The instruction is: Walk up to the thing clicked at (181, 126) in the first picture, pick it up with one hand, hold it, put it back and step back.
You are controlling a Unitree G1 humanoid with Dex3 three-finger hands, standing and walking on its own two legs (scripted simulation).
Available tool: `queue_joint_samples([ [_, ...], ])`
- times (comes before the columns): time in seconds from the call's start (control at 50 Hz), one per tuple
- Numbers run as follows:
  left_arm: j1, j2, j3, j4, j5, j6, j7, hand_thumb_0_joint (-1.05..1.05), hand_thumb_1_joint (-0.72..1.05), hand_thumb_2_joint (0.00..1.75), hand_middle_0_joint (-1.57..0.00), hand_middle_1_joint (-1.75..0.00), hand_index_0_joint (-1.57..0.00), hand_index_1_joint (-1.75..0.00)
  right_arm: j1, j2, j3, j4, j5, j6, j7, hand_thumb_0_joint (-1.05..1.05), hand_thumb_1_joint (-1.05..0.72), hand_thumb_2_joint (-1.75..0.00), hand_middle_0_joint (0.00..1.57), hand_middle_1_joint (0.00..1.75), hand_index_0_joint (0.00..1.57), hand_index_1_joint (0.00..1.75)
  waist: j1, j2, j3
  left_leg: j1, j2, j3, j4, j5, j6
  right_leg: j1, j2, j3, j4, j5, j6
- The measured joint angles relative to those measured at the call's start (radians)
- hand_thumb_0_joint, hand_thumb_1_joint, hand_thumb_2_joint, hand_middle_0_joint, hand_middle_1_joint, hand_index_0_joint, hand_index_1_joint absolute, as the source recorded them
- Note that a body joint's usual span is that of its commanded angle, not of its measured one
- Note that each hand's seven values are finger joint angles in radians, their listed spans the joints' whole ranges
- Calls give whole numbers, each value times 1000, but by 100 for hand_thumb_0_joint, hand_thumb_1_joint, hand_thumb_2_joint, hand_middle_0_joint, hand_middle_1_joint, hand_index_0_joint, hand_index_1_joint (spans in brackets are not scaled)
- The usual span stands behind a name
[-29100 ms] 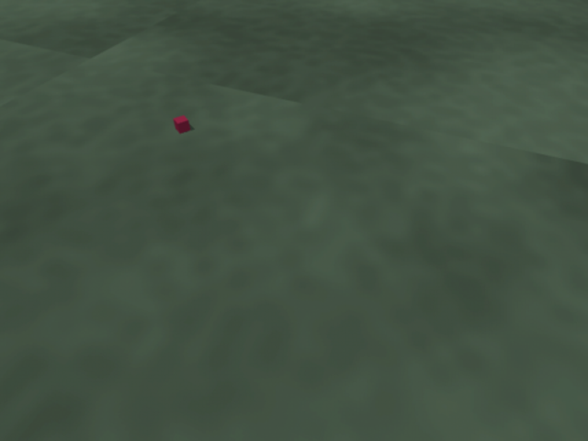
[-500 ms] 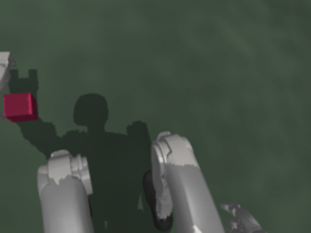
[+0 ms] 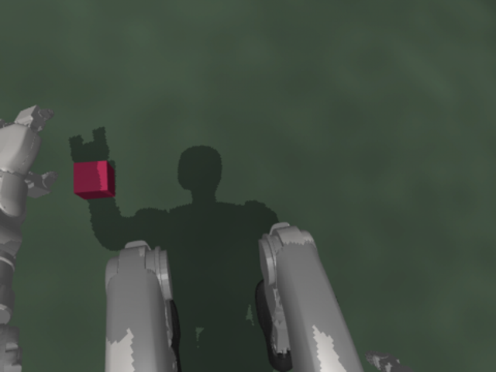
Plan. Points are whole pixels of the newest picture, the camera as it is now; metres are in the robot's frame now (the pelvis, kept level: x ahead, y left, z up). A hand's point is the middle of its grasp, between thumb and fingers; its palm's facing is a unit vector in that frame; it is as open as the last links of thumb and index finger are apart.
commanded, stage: home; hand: left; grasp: from above
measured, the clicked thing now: (95, 180) +0.49 +0.28 -0.36
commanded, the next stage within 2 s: none
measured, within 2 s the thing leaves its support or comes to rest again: neither
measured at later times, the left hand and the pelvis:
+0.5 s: hand out of the picture +0.27 +0.23 +0.10, palm faces -0.03 -0.90 -0.43, open 7.4 cm; pelvis +0.02 +0.00 +0.19, yaw +5 degrees
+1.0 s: hand out of the picture +0.22 +0.20 +0.28, palm faces +0.18 -0.96 -0.21, open 7.4 cm; pelvis +0.08 +0.00 +0.32, yaw +7 degrees
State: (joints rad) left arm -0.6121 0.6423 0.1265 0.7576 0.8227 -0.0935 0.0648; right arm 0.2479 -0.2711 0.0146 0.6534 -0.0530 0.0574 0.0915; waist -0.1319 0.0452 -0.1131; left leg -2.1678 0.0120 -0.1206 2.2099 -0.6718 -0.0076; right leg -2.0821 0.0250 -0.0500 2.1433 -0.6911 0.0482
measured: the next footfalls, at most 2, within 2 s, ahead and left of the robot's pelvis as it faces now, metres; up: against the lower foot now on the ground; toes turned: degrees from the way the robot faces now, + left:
none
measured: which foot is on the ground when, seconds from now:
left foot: down 0.00-1.00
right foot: down 0.00-1.00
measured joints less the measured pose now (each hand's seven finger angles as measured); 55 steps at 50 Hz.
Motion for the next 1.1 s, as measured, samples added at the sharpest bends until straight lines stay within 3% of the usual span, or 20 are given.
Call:
queue_joint_samples([
  [0.12, 154, -70, -48, -132, -184, 111, -33, 0, 62, 83, -21, -33, -21, -34, -84, -19, -44, -26, 31, -13, -29, 0, -91, -90, 20, 30, 20, 30, 48, -6, -61, 166, 8, 13, -156, 14, 3, 159, -2, 4, -154, 21, -7],
  [0.24, 320, -152, -97, -255, -357, 194, -60, 0, 80, 87, -21, -31, -21, -31, -145, -20, -46, -71, 56, -58, -56, 0, -91, -90, 20, 30, 20, 30, 71, -11, -86, 361, 12, 26, -315, 36, 3, 349, -6, 9, -310, 46, -11],
  [0.52, 650, -305, -89, -501, -691, 373, -3, 1, 89, 90, -22, -30, -21, -30, -125, 56, 13, -103, 86, -139, -135, 1, -90, -90, 20, 30, 20, 30, 67, -12, -82, 780, 12, 37, -651, 92, -4, 764, -16, 7, -643, 101, -23],
  [0.64, 775, -350, -81, -597, -797, 450, 12, 1, 90, 90, -21, -30, -21, -30, -48, 71, 34, -99, 92, -161, -182, 1, -90, -90, 20, 30, 20, 30, 63, -1, -76, 981, 15, 42, -818, 121, -5, 965, -17, 7, -812, 134, -25],
  [0.74, 885, -389, -70, -687, -865, 509, 15, 1, 90, 90, -21, -30, -21, -30, 17, 70, 41, -104, 93, -186, -225, 1, -90, -90, 20, 30, 20, 30, 58, 8, -70, 1143, 17, 44, -956, 148, -6, 1128, -17, 5, -955, 164, -27],
  [0.82, 979, -413, -71, -768, -896, 537, 9, 1, 91, 90, -21, -30, -21, -30, 60, 66, 36, -115, 91, -207, -253, 1, -90, -90, 20, 30, 20, 30, 59, 10, -69, 1262, 20, 49, -1057, 169, -5, 1248, -16, 6, -1060, 188, -29],
  [0.96, 1108, -425, -87, -882, -894, 552, -11, 1, 91, 90, -21, -30, -21, -30, 82, 55, 18, -133, 78, -246, -281, 1, -90, -90, 20, 30, 20, 30, 72, 16, -82, 1404, 20, 56, -1169, 188, -4, 1389, -17, 10, -1175, 211, -30],
  [1.1, 1134, -424, -93, -894, -887, 557, -39, 1, 91, 90, -21, -30, -20, -30, 50, 50, 13, -141, 67, -279, -282, 1, -90, -90, 20, 30, 20, 30, 89, 15, -78, 1464, 15, 55, -1203, 192, -5, 1449, -23, 8, -1204, 210, -29],
])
